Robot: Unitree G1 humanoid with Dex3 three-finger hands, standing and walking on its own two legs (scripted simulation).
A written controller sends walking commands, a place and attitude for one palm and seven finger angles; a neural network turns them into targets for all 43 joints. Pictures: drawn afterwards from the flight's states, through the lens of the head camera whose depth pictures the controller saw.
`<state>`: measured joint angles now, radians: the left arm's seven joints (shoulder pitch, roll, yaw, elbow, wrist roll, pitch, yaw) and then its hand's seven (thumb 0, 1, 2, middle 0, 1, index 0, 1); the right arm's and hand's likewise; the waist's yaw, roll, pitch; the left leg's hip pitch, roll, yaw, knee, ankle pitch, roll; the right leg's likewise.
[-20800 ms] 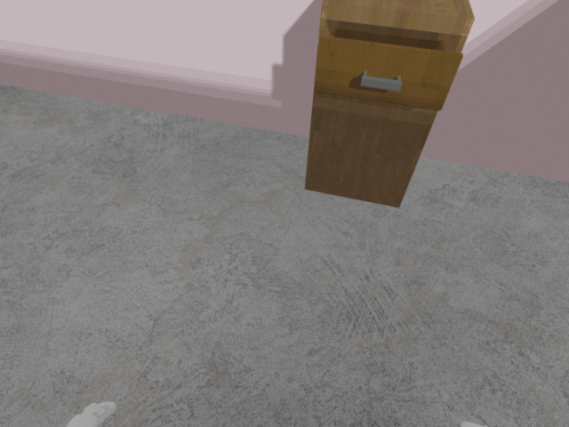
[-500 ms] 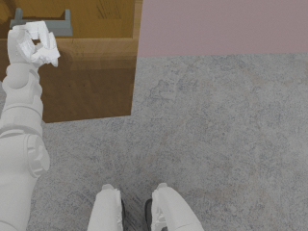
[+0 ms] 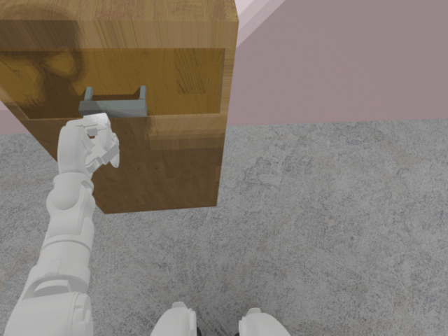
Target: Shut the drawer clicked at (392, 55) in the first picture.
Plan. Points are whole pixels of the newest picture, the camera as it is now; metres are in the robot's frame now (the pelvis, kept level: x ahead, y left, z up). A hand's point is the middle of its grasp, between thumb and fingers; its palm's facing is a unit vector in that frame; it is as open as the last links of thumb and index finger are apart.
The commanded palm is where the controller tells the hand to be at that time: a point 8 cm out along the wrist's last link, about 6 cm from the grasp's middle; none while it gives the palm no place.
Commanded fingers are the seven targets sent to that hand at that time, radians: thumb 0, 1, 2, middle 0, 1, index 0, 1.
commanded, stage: draw the hand back to the body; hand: left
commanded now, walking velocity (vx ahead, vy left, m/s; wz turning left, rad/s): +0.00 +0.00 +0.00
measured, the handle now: (115, 100) +0.56 +0.21 +0.03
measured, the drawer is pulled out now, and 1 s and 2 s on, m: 0.00 0.00 0.00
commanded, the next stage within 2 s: step back with the hand held close in 1.20 s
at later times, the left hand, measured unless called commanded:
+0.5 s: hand (57, 211) +0.28 +0.21 +0.13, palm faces +0.21 -0.96 -0.20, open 3.2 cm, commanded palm +0.24 +0.26 +0.16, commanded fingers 0.00 0.90 0.90 -1.40 -1.60 -1.40 -1.60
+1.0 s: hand out of the picture +0.18 +0.22 +0.23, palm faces +0.41 -0.83 -0.37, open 3.2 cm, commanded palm +0.12 +0.26 +0.25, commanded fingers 0.00 0.90 0.90 -1.40 -1.60 -1.40 -1.60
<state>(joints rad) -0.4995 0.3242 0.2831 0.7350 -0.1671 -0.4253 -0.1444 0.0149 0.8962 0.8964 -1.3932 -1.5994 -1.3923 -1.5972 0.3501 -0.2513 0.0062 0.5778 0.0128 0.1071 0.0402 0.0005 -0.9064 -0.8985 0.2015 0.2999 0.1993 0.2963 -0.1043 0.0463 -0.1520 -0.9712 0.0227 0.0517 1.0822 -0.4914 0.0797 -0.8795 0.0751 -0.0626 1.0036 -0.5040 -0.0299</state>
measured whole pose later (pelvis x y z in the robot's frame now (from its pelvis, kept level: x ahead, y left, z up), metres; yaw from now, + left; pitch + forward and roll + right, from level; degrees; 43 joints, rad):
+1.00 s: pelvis +0.01 -0.02 +0.08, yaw +3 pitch -4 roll -1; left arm 0.51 0.34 0.25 -0.42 -0.10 -0.07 0.10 0.01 0.89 0.90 -1.40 -1.60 -1.40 -1.60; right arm 0.20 -0.24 0.03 0.59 0.01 -0.05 -0.06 0.01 -0.90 -0.90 0.20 0.30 0.20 0.30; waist 0.06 0.08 0.00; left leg -0.14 -0.02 0.04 0.43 -0.23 0.05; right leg -0.05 0.06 -0.04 0.37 -0.25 -0.05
